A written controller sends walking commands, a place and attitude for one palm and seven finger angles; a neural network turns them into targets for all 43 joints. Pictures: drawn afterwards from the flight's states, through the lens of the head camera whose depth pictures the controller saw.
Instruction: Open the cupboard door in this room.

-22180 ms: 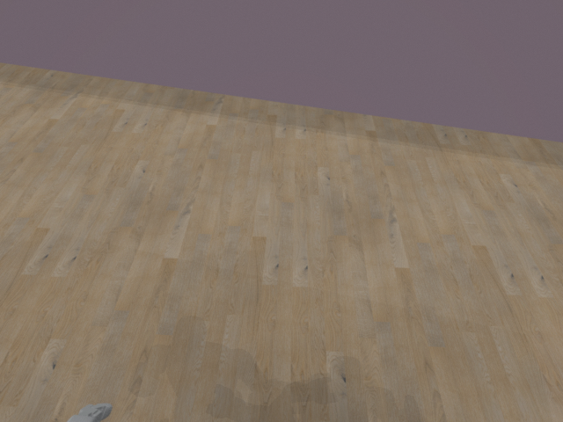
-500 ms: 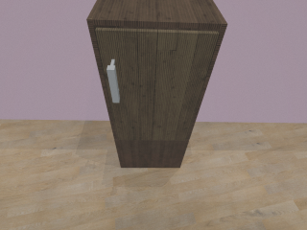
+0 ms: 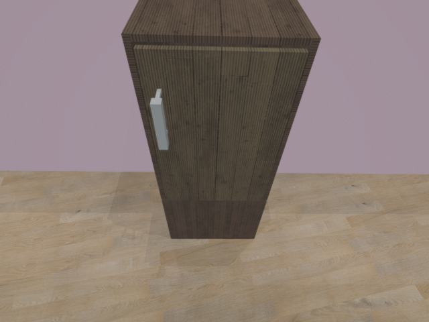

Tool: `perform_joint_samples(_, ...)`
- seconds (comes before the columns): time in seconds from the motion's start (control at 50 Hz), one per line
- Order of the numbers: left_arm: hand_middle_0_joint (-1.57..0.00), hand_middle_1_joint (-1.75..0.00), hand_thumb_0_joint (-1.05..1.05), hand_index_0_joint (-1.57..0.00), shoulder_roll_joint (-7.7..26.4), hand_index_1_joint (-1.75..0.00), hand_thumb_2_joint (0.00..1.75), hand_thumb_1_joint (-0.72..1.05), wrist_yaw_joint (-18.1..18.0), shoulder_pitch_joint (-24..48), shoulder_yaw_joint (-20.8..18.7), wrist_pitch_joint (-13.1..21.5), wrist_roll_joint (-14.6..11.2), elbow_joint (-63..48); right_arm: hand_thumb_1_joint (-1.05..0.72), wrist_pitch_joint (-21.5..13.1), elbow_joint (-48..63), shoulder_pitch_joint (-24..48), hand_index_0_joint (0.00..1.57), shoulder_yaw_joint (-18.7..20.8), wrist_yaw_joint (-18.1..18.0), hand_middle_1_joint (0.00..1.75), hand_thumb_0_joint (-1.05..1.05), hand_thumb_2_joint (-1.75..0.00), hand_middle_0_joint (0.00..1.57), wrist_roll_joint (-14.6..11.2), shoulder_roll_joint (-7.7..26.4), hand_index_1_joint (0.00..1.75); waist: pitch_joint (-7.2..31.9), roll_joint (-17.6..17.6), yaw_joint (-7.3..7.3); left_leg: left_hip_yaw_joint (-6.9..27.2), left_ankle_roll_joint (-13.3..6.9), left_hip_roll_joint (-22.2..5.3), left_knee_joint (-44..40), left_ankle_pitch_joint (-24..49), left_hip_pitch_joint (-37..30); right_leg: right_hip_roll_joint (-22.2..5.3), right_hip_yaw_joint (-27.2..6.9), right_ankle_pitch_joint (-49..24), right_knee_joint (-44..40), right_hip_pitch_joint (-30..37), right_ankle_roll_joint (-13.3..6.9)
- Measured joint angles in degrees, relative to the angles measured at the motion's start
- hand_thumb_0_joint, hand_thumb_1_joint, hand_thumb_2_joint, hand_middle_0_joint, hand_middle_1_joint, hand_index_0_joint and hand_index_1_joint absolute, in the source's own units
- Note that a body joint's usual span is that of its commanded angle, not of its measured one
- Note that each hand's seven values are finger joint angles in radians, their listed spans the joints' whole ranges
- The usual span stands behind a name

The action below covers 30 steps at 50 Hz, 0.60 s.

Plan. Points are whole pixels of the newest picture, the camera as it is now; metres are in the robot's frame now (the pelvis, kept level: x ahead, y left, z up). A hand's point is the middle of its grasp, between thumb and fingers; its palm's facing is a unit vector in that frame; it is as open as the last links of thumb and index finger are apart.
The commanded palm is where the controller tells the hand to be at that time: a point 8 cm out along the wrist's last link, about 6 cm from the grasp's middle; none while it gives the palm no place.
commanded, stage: look again from close up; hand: left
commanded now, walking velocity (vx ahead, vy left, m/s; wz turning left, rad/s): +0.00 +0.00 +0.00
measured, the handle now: (161, 120) +0.56 +0.17 +0.04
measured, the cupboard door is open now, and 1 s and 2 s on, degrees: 0 0 0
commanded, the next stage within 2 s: raise the hand with hooked fingers in 0.46 s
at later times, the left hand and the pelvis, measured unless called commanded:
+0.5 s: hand out of the picture +0.04 +0.20 -0.17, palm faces +0.00 -0.97 -0.25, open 7.3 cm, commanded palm none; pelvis +0.01 -0.01 +0.00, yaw +0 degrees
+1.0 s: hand (102, 319) +0.14 +0.21 -0.05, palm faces +0.13 -0.99 +0.00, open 8.7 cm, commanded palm +0.12 +0.26 -0.03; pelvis -0.06 -0.03 -0.09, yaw +3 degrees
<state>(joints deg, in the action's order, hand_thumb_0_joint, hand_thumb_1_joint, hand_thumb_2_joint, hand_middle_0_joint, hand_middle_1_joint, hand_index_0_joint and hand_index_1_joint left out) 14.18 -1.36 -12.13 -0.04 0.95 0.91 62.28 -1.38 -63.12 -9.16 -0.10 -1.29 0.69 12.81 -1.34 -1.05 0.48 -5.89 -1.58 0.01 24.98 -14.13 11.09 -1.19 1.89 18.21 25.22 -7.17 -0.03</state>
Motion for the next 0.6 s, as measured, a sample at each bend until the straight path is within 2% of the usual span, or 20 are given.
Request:
perform_joint_samples(0.58, -0.20, -0.29, 0.00, -0.20, -0.96, -0.30, 0.90, 0.91, -0.56, -0.16, 0.33, 0.27, -0.02, 0.88, -0.91, 0.25, -1.19, -0.59, 0.20, -0.24, -0.10, 0.30, 0.00, -0.90, 0.20, -0.19, 0.10, 0.30, 0.26, 0.28, -0.30, 0.75, 0.89, -0.63, -1.07, 0.68, -0.60, 0.74, 0.73, -0.74, -2.35, 1.44, -0.58)
perform_joint_samples(0.6, -0.20, -0.30, 0.00, -0.21, -1.62, -0.30, 0.90, 0.91, -0.48, -2.94, -1.92, -2.60, -2.01, -7.70, -0.91, -0.21, 1.68, -1.73, 0.20, 0.05, -0.29, 0.30, 0.00, -0.90, 0.20, -0.90, 0.12, 0.30, 0.00, 0.48, -0.42, 0.90, 0.91, -0.79, -0.06, 0.25, 0.16, 0.86, 0.87, -0.63, -1.72, 0.86, -0.59)
